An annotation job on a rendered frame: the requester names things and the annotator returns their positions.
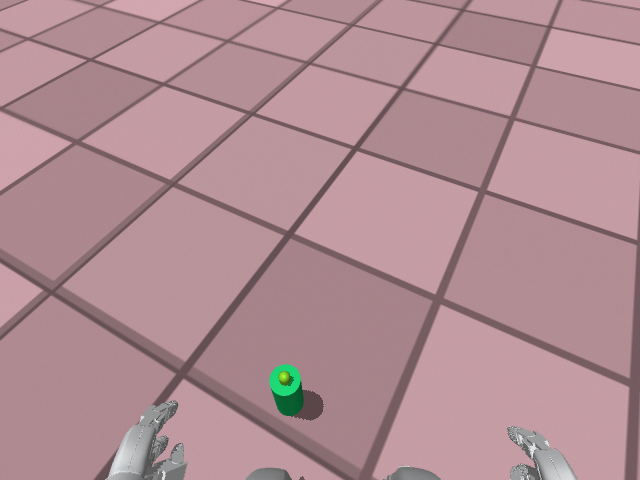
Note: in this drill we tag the right robot hand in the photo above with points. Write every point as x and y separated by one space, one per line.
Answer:
550 464

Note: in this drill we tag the left robot hand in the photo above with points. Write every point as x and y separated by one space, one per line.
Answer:
140 447

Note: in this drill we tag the bottle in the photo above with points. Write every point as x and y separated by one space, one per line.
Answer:
285 383

